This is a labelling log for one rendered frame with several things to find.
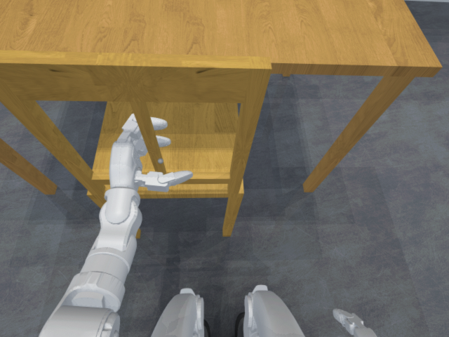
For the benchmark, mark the left robot hand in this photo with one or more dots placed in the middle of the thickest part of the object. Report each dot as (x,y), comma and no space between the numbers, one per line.
(125,159)

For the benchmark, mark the table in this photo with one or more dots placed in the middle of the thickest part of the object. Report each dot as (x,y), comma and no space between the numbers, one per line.
(325,37)

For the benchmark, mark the left robot upper arm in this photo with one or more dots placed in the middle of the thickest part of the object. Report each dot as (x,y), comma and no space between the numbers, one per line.
(77,321)

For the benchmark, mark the right robot hand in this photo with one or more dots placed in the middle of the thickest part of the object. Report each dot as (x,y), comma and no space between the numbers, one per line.
(352,323)

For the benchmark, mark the right robot shin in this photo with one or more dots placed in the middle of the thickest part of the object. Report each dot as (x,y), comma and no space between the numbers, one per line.
(246,331)

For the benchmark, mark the robot left forearm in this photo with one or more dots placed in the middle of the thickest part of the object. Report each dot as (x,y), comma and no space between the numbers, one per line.
(100,283)

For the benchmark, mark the robot left thigh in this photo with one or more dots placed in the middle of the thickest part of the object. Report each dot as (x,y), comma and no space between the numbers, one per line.
(182,316)

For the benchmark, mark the chair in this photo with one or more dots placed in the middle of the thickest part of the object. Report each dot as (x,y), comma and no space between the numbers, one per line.
(196,94)

